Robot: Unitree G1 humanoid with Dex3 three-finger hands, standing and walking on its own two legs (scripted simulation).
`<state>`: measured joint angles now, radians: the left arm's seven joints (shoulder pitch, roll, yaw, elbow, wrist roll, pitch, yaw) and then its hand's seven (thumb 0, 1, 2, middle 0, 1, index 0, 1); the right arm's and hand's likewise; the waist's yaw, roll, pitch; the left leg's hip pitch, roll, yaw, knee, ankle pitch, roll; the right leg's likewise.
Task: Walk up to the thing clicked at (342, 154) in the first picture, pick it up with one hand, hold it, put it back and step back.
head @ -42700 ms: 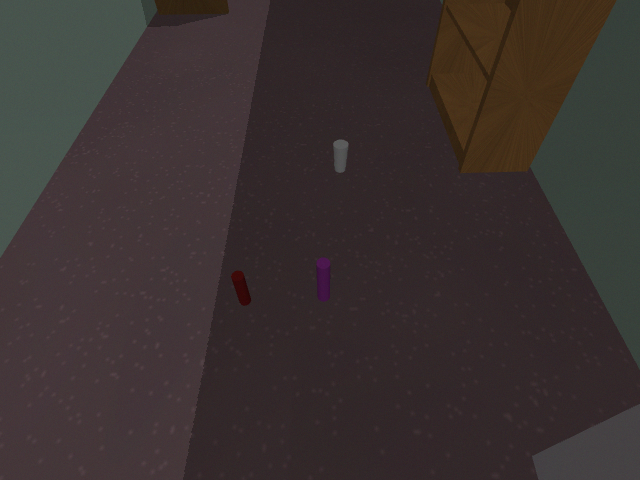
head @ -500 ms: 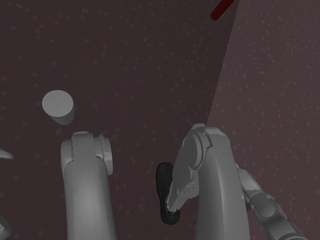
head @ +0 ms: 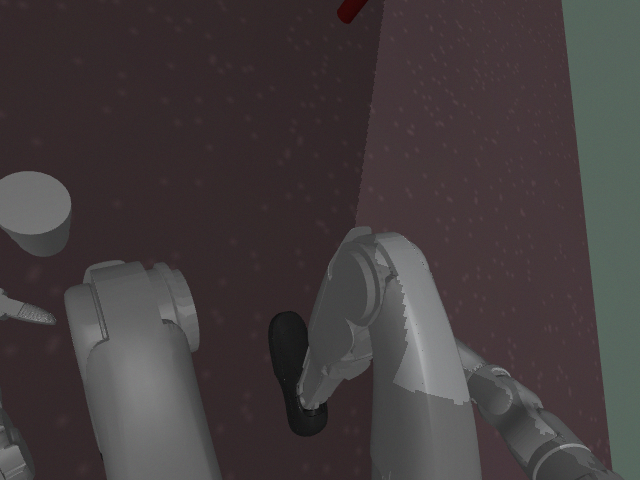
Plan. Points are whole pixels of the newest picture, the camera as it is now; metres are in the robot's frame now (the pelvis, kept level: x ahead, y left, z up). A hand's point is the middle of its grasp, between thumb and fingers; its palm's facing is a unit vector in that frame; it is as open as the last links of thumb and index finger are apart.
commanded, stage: close in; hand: left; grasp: from the side
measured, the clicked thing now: (38, 222) +0.42 +0.24 -0.21
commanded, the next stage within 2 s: rest palm in 0.18 s
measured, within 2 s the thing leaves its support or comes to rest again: leaves its support in 1.46 s
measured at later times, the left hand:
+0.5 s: hand (31, 238) +0.39 +0.25 -0.18, palm faces +0.24 -0.97 -0.01, open 16.1 cm
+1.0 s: hand (34, 224) +0.41 +0.24 -0.18, palm faces +0.25 -0.97 -0.01, open 9.7 cm
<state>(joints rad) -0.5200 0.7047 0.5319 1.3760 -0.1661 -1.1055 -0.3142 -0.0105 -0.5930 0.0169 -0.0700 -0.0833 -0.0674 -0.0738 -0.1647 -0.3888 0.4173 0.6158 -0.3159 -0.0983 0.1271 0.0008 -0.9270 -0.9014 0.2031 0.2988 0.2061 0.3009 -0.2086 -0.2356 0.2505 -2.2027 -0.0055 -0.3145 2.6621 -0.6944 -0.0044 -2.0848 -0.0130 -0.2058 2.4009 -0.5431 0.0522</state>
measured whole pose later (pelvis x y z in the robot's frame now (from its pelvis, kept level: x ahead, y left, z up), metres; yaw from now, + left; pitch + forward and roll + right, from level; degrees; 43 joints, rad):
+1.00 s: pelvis +0.00 +0.01 +0.00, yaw -3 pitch +9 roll -19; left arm -0.57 0.78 0.44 1.50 -0.02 -1.23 0.06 0.04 0.05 0.64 -0.69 -0.73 -0.59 -0.74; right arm -0.20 -0.38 0.52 0.58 -0.40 -0.04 0.18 0.00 -0.88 -0.89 0.20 0.30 0.20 0.30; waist -0.26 -0.29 0.32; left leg -2.18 0.00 -0.39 2.69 -0.72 0.00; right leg -2.04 0.02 -0.26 2.36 -0.52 0.07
